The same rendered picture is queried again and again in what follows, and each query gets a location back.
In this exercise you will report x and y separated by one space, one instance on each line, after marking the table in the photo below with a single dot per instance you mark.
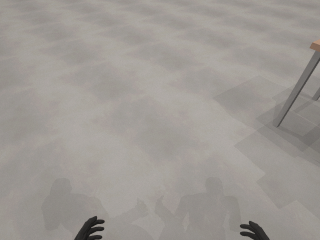
301 83

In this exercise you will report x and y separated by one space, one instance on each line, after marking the right robot hand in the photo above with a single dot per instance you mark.
258 232

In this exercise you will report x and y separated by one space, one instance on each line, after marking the left robot hand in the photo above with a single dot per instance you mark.
86 229

